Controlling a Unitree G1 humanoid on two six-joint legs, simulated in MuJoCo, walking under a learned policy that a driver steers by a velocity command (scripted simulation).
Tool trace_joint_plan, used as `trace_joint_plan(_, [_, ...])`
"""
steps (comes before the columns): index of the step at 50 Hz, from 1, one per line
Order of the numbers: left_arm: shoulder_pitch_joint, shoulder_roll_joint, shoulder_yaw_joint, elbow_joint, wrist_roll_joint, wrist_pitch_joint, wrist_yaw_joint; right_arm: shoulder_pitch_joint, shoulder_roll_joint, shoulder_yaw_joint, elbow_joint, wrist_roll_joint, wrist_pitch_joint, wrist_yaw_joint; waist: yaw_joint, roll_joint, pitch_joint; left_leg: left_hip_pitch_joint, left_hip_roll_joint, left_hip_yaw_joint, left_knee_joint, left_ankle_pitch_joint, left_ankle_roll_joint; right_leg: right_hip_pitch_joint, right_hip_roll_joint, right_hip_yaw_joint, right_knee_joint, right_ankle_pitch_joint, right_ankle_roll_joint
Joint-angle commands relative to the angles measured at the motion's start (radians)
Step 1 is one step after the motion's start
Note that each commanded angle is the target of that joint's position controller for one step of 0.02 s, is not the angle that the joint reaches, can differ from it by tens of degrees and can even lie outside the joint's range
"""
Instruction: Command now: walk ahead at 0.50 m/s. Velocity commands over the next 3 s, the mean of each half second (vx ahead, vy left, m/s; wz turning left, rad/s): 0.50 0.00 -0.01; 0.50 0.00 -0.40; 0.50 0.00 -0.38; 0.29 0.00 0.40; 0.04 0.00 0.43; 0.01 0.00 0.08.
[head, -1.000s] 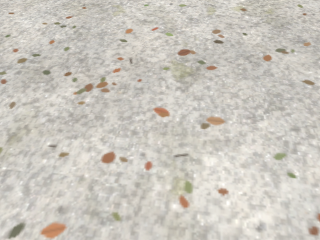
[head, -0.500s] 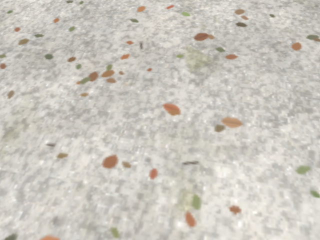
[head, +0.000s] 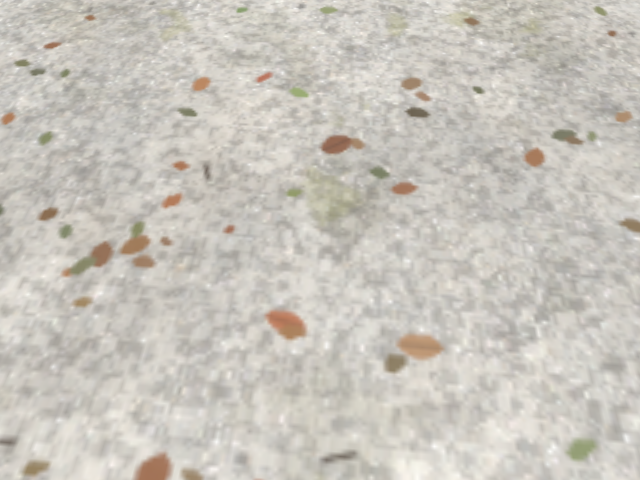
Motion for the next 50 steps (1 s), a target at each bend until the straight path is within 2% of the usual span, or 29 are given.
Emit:
trace_joint_plan(1, [-0.12,0.054,0.006,-0.09,-0.002,-0.02,0.003,0.086,-0.137,-0.021,-0.006,-0.009,-0.002,-0.012,0.002,0.1,0.056,0.04,0.298,-0.117,0.024,0.661,0.084,-0.019,0.047,-0.039,-0.074,-0.028,-0.026])
trace_joint_plan(3, [-0.068,0.07,0.013,-0.084,-0.002,-0.03,0.009,0.053,-0.153,-0.025,-0.009,-0.013,-0.001,-0.017,0.044,0.111,0.031,0.068,0.311,-0.098,0.111,0.87,0.077,0.081,0.084,-0.051,-0.117,-0.111,-0.062])
trace_joint_plan(4, [0.011,0.086,0.022,-0.061,-0.001,-0.034,0.017,0.038,-0.164,-0.028,-0.01,-0.015,0.0,-0.019,0.08,0.121,-0.01,0.071,0.312,-0.091,0.2,0.995,0.067,0.179,0.116,-0.058,-0.133,-0.153,-0.082])
trace_joint_plan(5, [0.149,0.106,0.035,-0.016,0.0,-0.042,0.025,0.023,-0.172,-0.031,-0.012,-0.013,0.003,-0.017,0.137,0.114,-0.078,0.056,0.295,-0.077,0.352,1.027,0.055,0.327,0.142,-0.065,-0.186,-0.143,-0.105])
trace_joint_plan(6, [0.32,0.142,0.052,0.036,0.017,-0.051,0.035,0.0,-0.167,-0.028,-0.024,-0.003,0.003,-0.015,0.211,0.095,-0.164,-0.088,0.266,-0.055,0.559,0.862,0.04,0.575,0.082,-0.004,-0.223,-0.099,-0.139])
trace_joint_plan(7, [0.471,0.246,0.08,0.057,0.043,-0.054,0.046,0.027,-0.101,-0.012,-0.065,0.022,0.001,-0.007,0.229,-0.049,-0.303,-0.365,0.171,0.0,0.906,0.411,0.009,0.86,-0.193,0.334,-0.236,-0.185,-0.218])
trace_joint_plan(8, [0.447,0.26,0.089,0.061,0.02,-0.037,0.032,0.109,-0.095,-0.023,-0.054,0.036,0.002,0.001,0.173,-0.179,-0.384,-0.622,0.008,-0.059,1.186,-0.248,-0.009,0.976,-0.35,0.754,-0.372,-0.185,-0.337])
trace_joint_plan(9, [0.328,0.212,0.079,0.045,-0.009,-0.031,0.024,0.019,-0.152,-0.038,-0.069,0.01,0.009,-0.003,0.133,-0.036,-0.226,-0.71,0.091,-0.138,1.213,-0.169,0.005,0.841,-0.299,0.633,-0.402,-0.265,-0.301])
trace_joint_plan(10, [0.244,0.144,0.061,0.03,-0.013,-0.037,0.019,-0.064,-0.139,-0.038,-0.094,0.003,0.004,0.002,0.115,0.005,-0.102,-0.719,0.127,-0.135,1.165,-0.09,0.004,0.689,-0.261,0.5,-0.443,-0.248,-0.271])
trace_joint_plan(11, [0.208,0.096,0.048,0.034,-0.007,-0.044,0.018,-0.089,-0.115,-0.037,-0.098,0.002,0.006,0.005,0.081,0.033,-0.028,-0.681,0.162,-0.13,1.095,-0.046,0.002,0.571,-0.212,0.402,-0.483,-0.179,-0.229])
trace_joint_plan(12, [0.215,0.066,0.037,0.051,-0.008,-0.053,0.023,-0.094,-0.105,-0.039,-0.103,-0.014,0.018,0.009,0.053,0.017,-0.003,-0.635,0.183,-0.131,1.039,-0.026,-0.008,0.497,-0.17,0.327,-0.501,-0.113,-0.196])
trace_joint_plan(13, [0.229,0.053,0.031,0.067,-0.006,-0.06,0.027,-0.068,-0.079,-0.034,-0.094,-0.023,0.032,0.017,0.033,0.002,-0.004,-0.592,0.19,-0.124,1.007,-0.014,-0.019,0.459,-0.141,0.272,-0.514,-0.075,-0.177])
trace_joint_plan(15, [0.289,0.077,0.034,0.093,-0.009,-0.076,0.03,-0.078,-0.069,-0.036,-0.102,-0.027,0.048,0.027,0.022,-0.008,-0.007,-0.598,0.192,-0.099,0.971,0.009,-0.035,0.45,-0.122,0.219,-0.526,0.029,-0.178])
trace_joint_plan(18, [0.341,0.108,0.037,0.108,-0.011,-0.08,0.029,-0.21,-0.084,-0.037,-0.152,-0.026,0.061,0.034,0.036,-0.014,0.027,-0.701,0.216,-0.068,0.869,0.108,-0.062,0.47,-0.102,0.165,-0.561,0.07,-0.175])
trace_joint_plan(23, [0.435,0.099,0.027,0.126,-0.013,-0.077,0.03,-0.426,-0.073,-0.023,-0.227,-0.011,0.056,0.037,0.095,-0.028,0.048,-0.711,0.198,-0.016,0.588,0.256,-0.082,0.535,-0.07,0.112,-0.557,0.198,-0.148])
trace_joint_plan(28, [0.497,0.126,0.03,0.142,-0.002,-0.065,0.044,-0.54,-0.095,-0.023,-0.281,-0.007,0.044,0.032,0.124,-0.039,0.05,-0.72,0.16,-0.021,0.445,0.223,-0.069,0.693,-0.114,0.173,-0.475,0.3,-0.169])
trace_joint_plan(30, [0.469,0.144,0.037,0.135,0.004,-0.061,0.049,-0.514,-0.114,-0.028,-0.288,-0.004,0.031,0.029,0.095,-0.046,0.038,-0.649,0.141,-0.029,0.395,0.155,-0.051,0.714,-0.127,0.189,-0.417,0.382,-0.158])
trace_joint_plan(31, [0.443,0.153,0.04,0.128,0.005,-0.06,0.05,-0.451,-0.128,-0.035,-0.273,-0.003,0.023,0.024,0.063,-0.051,0.011,-0.548,0.117,-0.025,0.363,0.115,-0.038,0.699,-0.119,0.184,-0.354,0.473,-0.142])
trace_joint_plan(32, [0.422,0.161,0.043,0.123,0.001,-0.059,0.047,-0.33,-0.148,-0.046,-0.237,-0.006,0.014,0.016,0.01,-0.038,-0.05,-0.388,0.089,-0.011,0.306,0.119,-0.022,0.674,-0.09,0.169,-0.222,0.535,-0.126])
trace_joint_plan(33, [0.407,0.147,0.041,0.111,-0.009,-0.06,0.042,-0.165,-0.189,-0.063,-0.192,-0.022,0.0,0.003,-0.055,0.003,-0.152,-0.14,0.14,-0.055,0.279,0.157,0.007,0.555,-0.038,0.135,-0.021,0.423,-0.106])
trace_joint_plan(34, [0.432,0.075,0.024,0.063,-0.036,-0.062,0.038,-0.023,-0.29,-0.088,-0.19,-0.053,-0.007,-0.012,-0.077,0.14,-0.314,0.144,0.42,-0.368,0.254,0.041,0.066,0.304,0.058,0.078,0.302,0.032,-0.074])
trace_joint_plan(35, [0.523,0.04,0.024,0.057,-0.052,-0.051,0.043,-0.046,-0.331,-0.1,-0.197,-0.045,0.01,-0.002,-0.022,0.295,-0.399,0.251,0.587,-0.714,0.139,0.029,0.15,0.067,0.168,0.067,0.53,-0.539,-0.064])
trace_joint_plan(36, [0.454,0.122,0.046,0.066,-0.024,-0.036,0.048,-0.136,-0.237,-0.081,-0.215,-0.025,0.022,0.002,0.007,0.13,-0.263,0.116,0.531,-0.636,0.114,-0.092,0.117,0.012,0.089,0.123,0.594,-0.455,-0.076])
trace_joint_plan(37, [0.39,0.108,0.049,0.053,-0.016,-0.034,0.038,-0.216,-0.166,-0.062,-0.226,-0.015,0.019,0.004,0.027,0.076,-0.125,-0.041,0.486,-0.481,0.076,-0.082,0.088,0.011,0.053,0.123,0.564,-0.363,-0.072])
trace_joint_plan(38, [0.365,0.08,0.047,0.047,-0.013,-0.031,0.031,-0.253,-0.135,-0.054,-0.227,-0.016,0.014,0.005,0.048,0.078,-0.068,-0.138,0.441,-0.369,0.038,-0.018,0.06,0.038,0.023,0.117,0.528,-0.311,-0.067])
trace_joint_plan(39, [0.357,0.076,0.051,0.043,0.001,-0.019,0.023,-0.25,-0.118,-0.049,-0.217,-0.012,0.009,0.0,0.065,0.104,-0.036,-0.199,0.408,-0.285,0.018,0.046,0.042,0.06,0.006,0.111,0.505,-0.291,-0.059])
trace_joint_plan(41, [0.358,0.053,0.051,0.034,0.009,0.006,0.008,-0.215,-0.107,-0.046,-0.196,-0.005,-0.008,-0.004,0.087,0.121,-0.029,-0.244,0.383,-0.186,-0.005,0.143,0.03,0.082,-0.003,0.097,0.496,-0.258,-0.044])
trace_joint_plan(44, [0.272,0.047,0.052,-0.007,0.011,0.024,-0.006,-0.164,-0.127,-0.053,-0.177,0.002,-0.026,-0.005,0.092,0.108,-0.013,-0.221,0.376,-0.082,-0.025,0.25,0.035,-0.01,-0.02,0.082,0.473,-0.167,-0.03])
trace_joint_plan(50, [0.049,0.043,0.034,-0.096,0.01,0.022,-0.029,-0.1,-0.139,-0.052,-0.156,-0.004,-0.025,-0.008,0.058,0.101,0.037,-0.178,0.345,0.081,-0.024,0.387,0.028,-0.043,-0.007,0.014,0.171,0.018,-0.017])
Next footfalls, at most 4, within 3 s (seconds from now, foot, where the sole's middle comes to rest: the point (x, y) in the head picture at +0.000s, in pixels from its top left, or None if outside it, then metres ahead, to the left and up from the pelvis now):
0.12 right None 0.25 -0.10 -0.78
0.66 left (272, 441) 0.55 0.08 -0.78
1.22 right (379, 345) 0.76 -0.17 -0.78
1.76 left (365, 235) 1.09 -0.17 -0.78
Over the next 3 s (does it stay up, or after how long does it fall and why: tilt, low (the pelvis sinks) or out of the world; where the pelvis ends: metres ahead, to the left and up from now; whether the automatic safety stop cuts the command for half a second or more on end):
stays up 1.01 -0.25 0.01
